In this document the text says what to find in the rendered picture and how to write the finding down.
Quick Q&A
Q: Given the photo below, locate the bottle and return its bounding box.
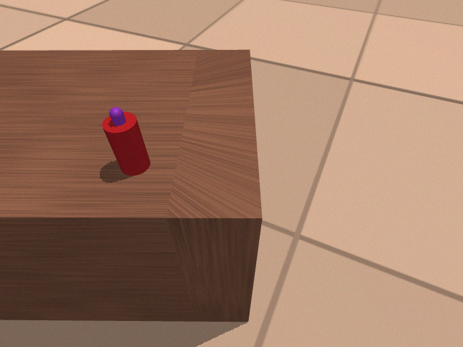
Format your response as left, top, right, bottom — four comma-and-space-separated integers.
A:
102, 107, 150, 176

